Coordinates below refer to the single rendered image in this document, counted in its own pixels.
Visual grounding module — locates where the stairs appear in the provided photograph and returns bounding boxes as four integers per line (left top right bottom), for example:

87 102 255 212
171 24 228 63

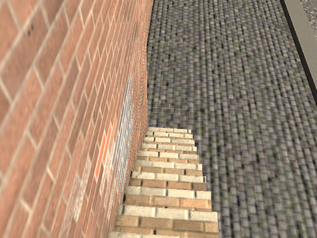
107 127 219 238

